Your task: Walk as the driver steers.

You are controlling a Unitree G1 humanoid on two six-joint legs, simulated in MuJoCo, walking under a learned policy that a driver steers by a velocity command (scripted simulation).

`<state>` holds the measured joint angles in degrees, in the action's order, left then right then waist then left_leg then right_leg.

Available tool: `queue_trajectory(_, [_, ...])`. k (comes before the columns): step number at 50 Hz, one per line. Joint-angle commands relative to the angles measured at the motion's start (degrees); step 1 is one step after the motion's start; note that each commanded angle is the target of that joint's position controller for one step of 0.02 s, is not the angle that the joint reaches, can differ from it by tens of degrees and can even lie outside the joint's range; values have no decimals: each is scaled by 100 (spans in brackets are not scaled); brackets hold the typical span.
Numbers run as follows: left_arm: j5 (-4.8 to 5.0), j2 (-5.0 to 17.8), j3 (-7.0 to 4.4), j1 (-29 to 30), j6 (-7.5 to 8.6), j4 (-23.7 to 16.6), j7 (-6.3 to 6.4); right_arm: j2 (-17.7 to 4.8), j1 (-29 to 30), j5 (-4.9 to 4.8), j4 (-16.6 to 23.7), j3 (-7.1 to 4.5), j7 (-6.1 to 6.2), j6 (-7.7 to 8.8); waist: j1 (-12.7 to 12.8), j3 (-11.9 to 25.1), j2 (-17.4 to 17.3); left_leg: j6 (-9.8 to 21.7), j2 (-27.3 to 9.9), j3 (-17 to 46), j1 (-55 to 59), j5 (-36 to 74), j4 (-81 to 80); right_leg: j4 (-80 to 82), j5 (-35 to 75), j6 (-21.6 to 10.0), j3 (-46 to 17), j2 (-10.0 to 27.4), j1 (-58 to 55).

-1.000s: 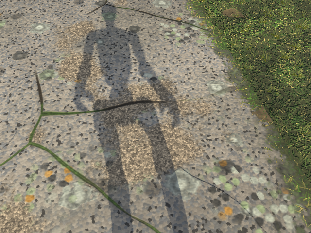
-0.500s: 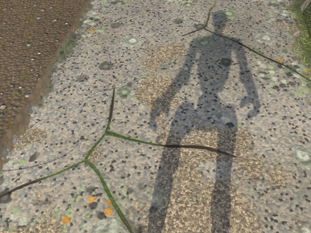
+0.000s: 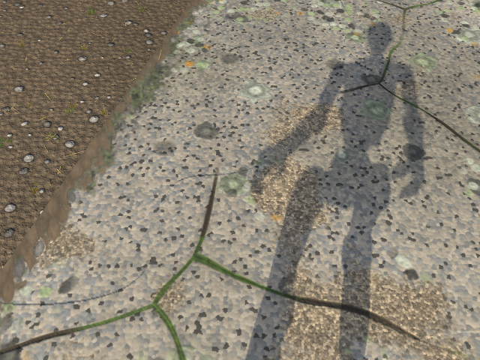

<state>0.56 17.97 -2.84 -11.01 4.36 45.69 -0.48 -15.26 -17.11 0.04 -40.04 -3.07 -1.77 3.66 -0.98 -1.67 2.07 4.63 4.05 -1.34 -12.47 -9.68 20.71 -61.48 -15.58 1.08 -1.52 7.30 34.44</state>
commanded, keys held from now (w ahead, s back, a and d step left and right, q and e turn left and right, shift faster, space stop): w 0.58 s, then no key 0.14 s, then e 0.28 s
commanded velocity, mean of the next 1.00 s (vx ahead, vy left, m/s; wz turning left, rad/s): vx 0.39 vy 0.00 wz -0.04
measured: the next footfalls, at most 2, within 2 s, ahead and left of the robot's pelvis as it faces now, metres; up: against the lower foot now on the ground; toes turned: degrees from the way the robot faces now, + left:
right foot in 0.30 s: +0.34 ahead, -0.16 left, +0.00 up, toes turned -2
left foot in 0.80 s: +0.61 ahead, +0.07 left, +0.00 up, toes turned -1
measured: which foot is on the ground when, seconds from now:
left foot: down 0.00-0.32, up 0.34-0.78, down 0.80-1.00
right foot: up 0.00-0.28, down 0.30-0.82, up 0.84-1.00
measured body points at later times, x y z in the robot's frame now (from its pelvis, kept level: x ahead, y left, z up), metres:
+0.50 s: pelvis +0.27 -0.08 +0.00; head +0.30 -0.09 +0.45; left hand +0.36 +0.20 -0.12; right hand +0.38 -0.35 -0.12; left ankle +0.26 +0.08 -0.66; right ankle +0.30 -0.16 -0.74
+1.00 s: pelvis +0.47 -0.03 -0.01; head +0.51 -0.02 +0.44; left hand +0.57 +0.25 -0.14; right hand +0.61 -0.30 -0.11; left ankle +0.57 +0.07 -0.74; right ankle +0.43 -0.17 -0.67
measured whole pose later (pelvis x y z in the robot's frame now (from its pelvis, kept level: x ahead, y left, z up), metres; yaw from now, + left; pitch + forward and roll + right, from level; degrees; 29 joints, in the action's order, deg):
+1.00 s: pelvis +0.47 -0.03 -0.01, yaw -6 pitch +2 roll +0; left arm 1.0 18.0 -3.8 -13.3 -2.5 47.8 2.1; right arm -13.8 -5.5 1.5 -43.0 -2.4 0.6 1.8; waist 1.0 -3.1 2.1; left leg 2.5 -1.5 -5.6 -22.4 -5.2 25.8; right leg -62.9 -27.9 3.8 -1.2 2.1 29.1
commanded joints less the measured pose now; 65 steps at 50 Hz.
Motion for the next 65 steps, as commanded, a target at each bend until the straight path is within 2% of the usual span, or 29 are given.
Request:
queue_trajectory(1, [-65, 291, -71, -73, -36, -284, 27, -841, 212, -1, 300, -226, 75, 175, 165, 168, -503, 1093, -1562, 1145, 203, 1449, -1207, 659, 863, 133, -143, 163, 346])
queue_trajectory(6, [-6, 139, 14, 852, 60, -492, -97, -1005, -163, -55, 9, -257, 154, 124, -201, -114, -535, 796, -1403, 681, 311, 890, -1270, 2402, 2234, 80, 43, -134, 65])
queue_trajectory(10, [23, 252, 2, 1284, 105, -705, -211, -1091, -465, -113, -265, -295, 171, 52, -310, -258, -568, 714, -1738, 831, 1014, 881, -963, 2987, 1884, -133, -18, -252, 203])
queue_trajectory(13, [6, 410, -57, 1002, 143, -687, -255, -1165, -424, -128, -374, -329, 214, -33, -86, -84, -705, 537, -1860, 885, 1441, 1782, -461, 3227, 1230, -376, 118, -418, -271])
queue_trajectory(15, [-31, 793, -268, -305, 153, -318, -184, -1010, -351, -85, -366, -252, 244, -94, 556, 798, -582, 248, -1357, 469, 1088, 3050, 1196, 3308, 1319, -690, 328, -615, -2232])
queue_trajectory(16, [-89, 1285, -386, -1208, 139, -192, -140, -655, -645, 65, -231, -102, 260, -70, 726, 1747, 248, -25, -897, 176, -255, 1434, 3137, 3046, 1565, -1188, -1055, 568, -4119])
queue_trajectory(17, [-55, 1459, -422, -1476, 109, -61, -181, -162, -1234, -19, -213, 33, 215, 46, 464, 2308, 1685, -344, 51, 416, -2271, -2249, 4768, 3991, -61, -1942, -3723, 1459, -5567])
queue_trajectory(18, [44, 923, -276, -1398, 113, -111, -182, -783, -728, -141, -239, -90, 182, 133, 722, 1922, 972, -278, -256, 979, -2929, -2343, 5341, 4413, -1046, -1733, -3864, 1350, -5361])
queue_trajectory(19, [28, 747, -211, -966, 106, -180, -158, -983, -159, -235, -59, -149, 161, 178, 671, 1149, 622, -210, -549, 790, -3236, -1796, 5322, 4511, -944, -1505, -3090, 1212, -4638])
queue_trajectory(20, [-30, 652, -170, -595, 94, -252, -150, -933, 139, -176, -3, -131, 184, 187, 530, 714, 170, -208, -811, 631, -3082, -1306, 5084, 4616, -377, -1418, -2520, 1014, -3864])
queue_trajectory(22, [-135, 421, -97, -228, 120, -301, -146, -800, 83, -81, -21, -157, 190, 126, 190, 415, 270, -257, -1117, 655, -2495, -752, 4573, 4907, 507, -1391, -1845, 696, -2887])
queue_trajectory(24, [-95, 425, -102, -205, 172, -246, -140, -613, -108, -79, -107, -132, 202, 32, 54, 383, 312, -347, -1167, 575, -2256, -612, 4290, 5156, 956, -1469, -1418, 581, -2562])
queue_trajectory(31, [-49, 660, -154, -505, 98, 29, 10, -325, 985, -1, 136, -27, 168, 64, 286, -52, 109, -585, -1031, 273, -2316, 1177, 2012, 5307, 2697, -1259, -195, 214, -2512])
queue_trajectory(36, [-3, 718, -153, -869, -80, 297, 71, -352, 1472, -10, 261, -31, 17, 151, 456, 117, 253, -441, -654, 195, -1745, 1583, 1011, 4652, 3369, -1062, -101, 333, -3086])
queue_trajectory(39, [61, 754, -178, -608, -171, 316, 111, -652, 829, 107, 83, -162, 27, 201, -30, 408, 271, -175, -483, 231, -790, 1581, 368, 3681, 3571, -794, -389, 255, -3235])
queue_trajectory(40, [3, 615, -135, -708, -161, 279, 111, -969, 406, 173, -41, -253, 79, 234, -145, 807, -31, -20, -753, 343, 183, 3201, 309, 2937, 3181, -566, -267, -120, -2943])
queue_trajectory(41, [-145, 250, -7, -1028, -103, 153, 87, -1338, -45, 311, -34, -308, 142, 219, -114, 1659, -889, 515, -1950, 1329, 2076, 5553, 980, 1437, 987, -244, -112, -604, -1619])
queue_trajectory(42, [-40, -11, 98, -1692, -103, 259, 74, -1253, -156, 229, -11, -289, 159, 88, -64, 2529, -1900, 1399, -3072, 2556, 3105, 5957, 999, -207, -2611, 39, -135, -1098, -467])
queue_trajectory(43, [75, 620, -76, -1481, -168, 311, 74, -1002, -142, 111, 67, -232, 164, -32, -256, 2571, -1256, 1280, -2832, 2498, 2651, 4649, 723, -808, -2696, 79, -565, -894, -302])
queue_trajectory(44, [167, 729, -153, -1019, -258, 162, 104, -886, 239, 54, 99, -193, 198, -96, -170, 1890, -1010, 1092, -2620, 2084, 2039, 3380, 419, -986, -2318, 113, -400, -716, 116])
queue_trajectory(45, [140, 633, -163, -805, -388, 134, 166, -731, 604, 32, 93, -139, 227, -127, -45, 1351, -778, 950, -2393, 1758, 1276, 2312, 93, -846, -1939, 187, -284, -513, 159])
queue_trajectory(47, [72, 488, -207, -873, -678, 98, 280, -661, 1182, 124, 71, -122, 246, -158, 261, 747, -1038, 806, -2071, 1130, -217, 840, -535, -543, -1325, 317, -132, -355, -514])
queue_trajectory(50, [11, 355, -245, -940, -803, -30, 336, -692, 1449, 180, -2, -158, 304, -130, 369, 638, -1127, 893, -2033, 565, -719, 566, -818, -126, -866, 319, 66, -348, -884])
queue_trajectory(58, [-10, 399, -283, -362, -814, -458, 109, -1021, 1469, 10, -285, -282, 399, -329, 201, 718, -923, 778, -2378, 99, -123, 280, -650, 1656, -428, -28, 394, -284, -1455])
queue_trajectory(61, [-59, 491, -380, -779, -808, -337, 59, -891, 1398, -131, -454, -277, 376, -436, 428, 614, -626, 188, -2036, -325, -324, -245, 204, 3145, 332, -445, 524, -573, -2290])
queue_trajectory(62, [-83, 877, -489, -898, -795, -371, 121, -630, 1130, -81, -545, -232, 341, -475, 339, 381, 425, -348, -1480, -867, -935, -892, 1455, 4069, 1251, -810, -610, 64, -2584])
queue_trajectory(63, [-84, 1540, -592, -716, -785, -598, 211, -477, 1311, 108, -257, -188, 335, -461, 158, 77, 1843, -922, -494, -974, -2557, -2608, 2890, 4412, 2264, -1782, -2661, 1336, -2859])
queue_trajectory(64, [-282, 1400, -550, -794, -628, -643, 171, -663, 1937, 122, -125, -257, 375, -432, 526, 313, 1211, -836, -390, 67, -2615, -2800, 4001, 4568, 2029, -2139, -2809, 1403, -2462])
queue_trajectory(65, [-292, 1271, -511, -531, -488, -669, 163, -702, 1879, 7, -142, -291, 385, -438, 318, 348, 889, -720, -474, 336, -2672, -2285, 4318, 4559, 1792, -1881, -2310, 1126, -2452])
